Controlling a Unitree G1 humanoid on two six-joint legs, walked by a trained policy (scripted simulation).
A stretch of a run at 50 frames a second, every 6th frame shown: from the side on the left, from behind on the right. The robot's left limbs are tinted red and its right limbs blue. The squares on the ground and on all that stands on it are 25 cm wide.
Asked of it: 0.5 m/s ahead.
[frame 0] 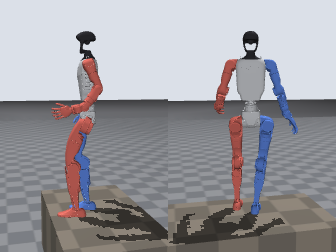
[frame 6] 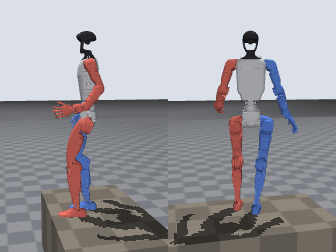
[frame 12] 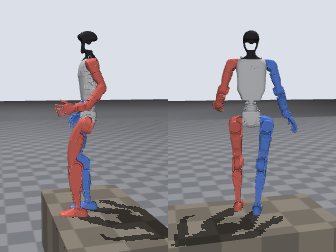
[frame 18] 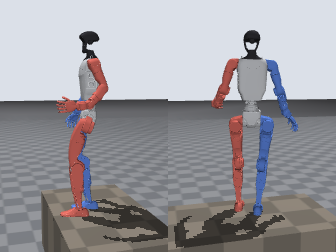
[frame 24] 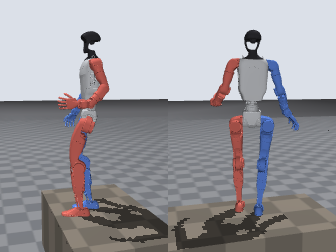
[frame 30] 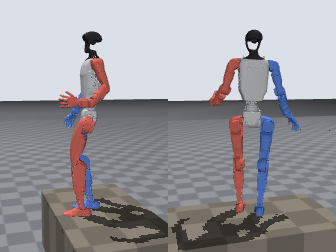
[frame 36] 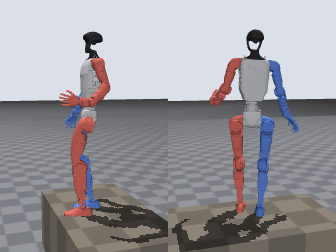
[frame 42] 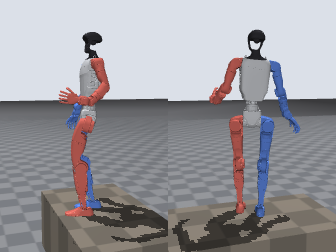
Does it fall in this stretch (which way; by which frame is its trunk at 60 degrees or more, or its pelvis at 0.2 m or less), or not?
no
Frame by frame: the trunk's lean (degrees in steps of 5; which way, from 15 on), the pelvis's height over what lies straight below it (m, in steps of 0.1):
0: 5, 0.8
6: 0, 0.8
12: 0, 0.8
18: 0, 0.8
24: 0, 0.8
30: 5, 0.8
36: 5, 0.8
42: 5, 0.8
